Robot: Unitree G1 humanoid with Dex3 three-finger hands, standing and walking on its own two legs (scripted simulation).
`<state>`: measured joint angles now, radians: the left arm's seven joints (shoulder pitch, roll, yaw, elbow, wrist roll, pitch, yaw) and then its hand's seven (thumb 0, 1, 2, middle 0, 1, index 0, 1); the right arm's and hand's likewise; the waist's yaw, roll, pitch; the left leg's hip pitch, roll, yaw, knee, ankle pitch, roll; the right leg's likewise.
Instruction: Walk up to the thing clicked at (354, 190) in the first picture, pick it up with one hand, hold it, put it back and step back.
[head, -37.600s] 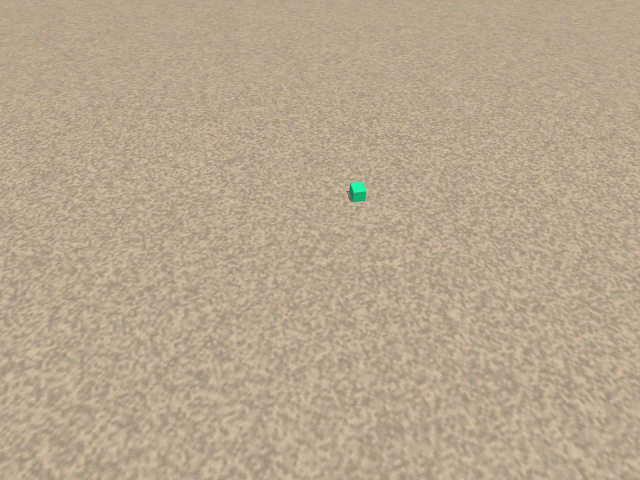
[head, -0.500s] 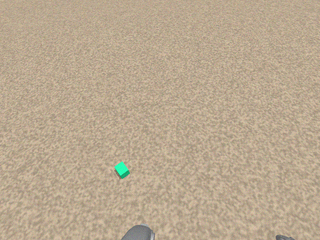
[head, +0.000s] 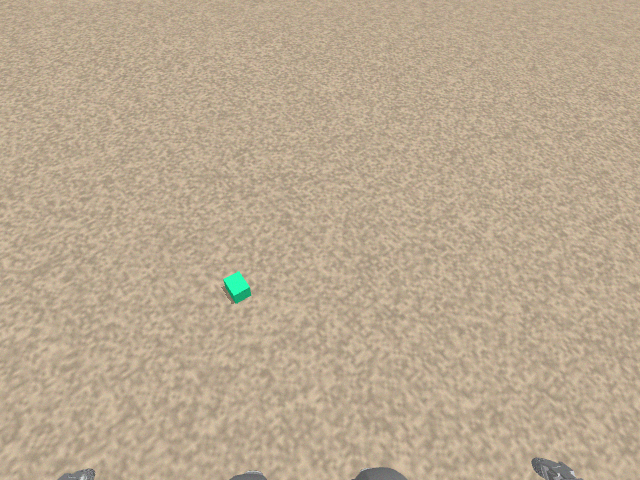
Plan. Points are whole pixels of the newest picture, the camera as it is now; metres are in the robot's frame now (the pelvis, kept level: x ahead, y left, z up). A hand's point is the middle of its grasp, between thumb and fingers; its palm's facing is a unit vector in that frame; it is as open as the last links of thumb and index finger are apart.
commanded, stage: step back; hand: left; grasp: from above
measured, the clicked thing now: (237, 287) +0.77 +0.26 -0.73
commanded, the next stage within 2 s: stand in 1.92 s
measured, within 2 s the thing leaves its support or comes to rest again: neither
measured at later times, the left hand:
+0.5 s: hand out of the picture -0.06 +0.27 -0.15, palm faces +0.06 -0.91 -0.41, open 7.4 cm
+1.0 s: hand out of the picture -0.28 +0.24 -0.14, palm faces +0.04 -0.90 -0.43, open 7.4 cm
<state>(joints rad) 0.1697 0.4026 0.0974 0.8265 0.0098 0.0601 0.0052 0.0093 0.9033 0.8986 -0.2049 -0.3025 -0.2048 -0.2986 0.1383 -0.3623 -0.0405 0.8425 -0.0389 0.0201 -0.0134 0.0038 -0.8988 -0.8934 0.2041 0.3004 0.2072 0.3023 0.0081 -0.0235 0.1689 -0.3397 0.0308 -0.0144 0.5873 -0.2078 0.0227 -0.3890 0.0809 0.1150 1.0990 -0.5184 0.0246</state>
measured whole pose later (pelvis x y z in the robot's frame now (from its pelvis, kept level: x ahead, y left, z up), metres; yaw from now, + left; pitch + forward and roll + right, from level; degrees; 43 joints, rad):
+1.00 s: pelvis -0.32 -0.04 +0.00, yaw +1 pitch -3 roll +1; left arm 0.25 0.37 0.08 0.93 0.05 0.00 -0.01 0.01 0.90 0.90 -0.21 -0.30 -0.21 -0.30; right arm 0.24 -0.42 -0.06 0.95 -0.03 0.04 0.01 0.00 -0.90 -0.89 0.20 0.30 0.20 0.30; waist 0.03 0.04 0.08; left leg -0.40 -0.04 -0.09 0.90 -0.43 -0.03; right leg -0.23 -0.02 -0.02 0.63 -0.35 -0.02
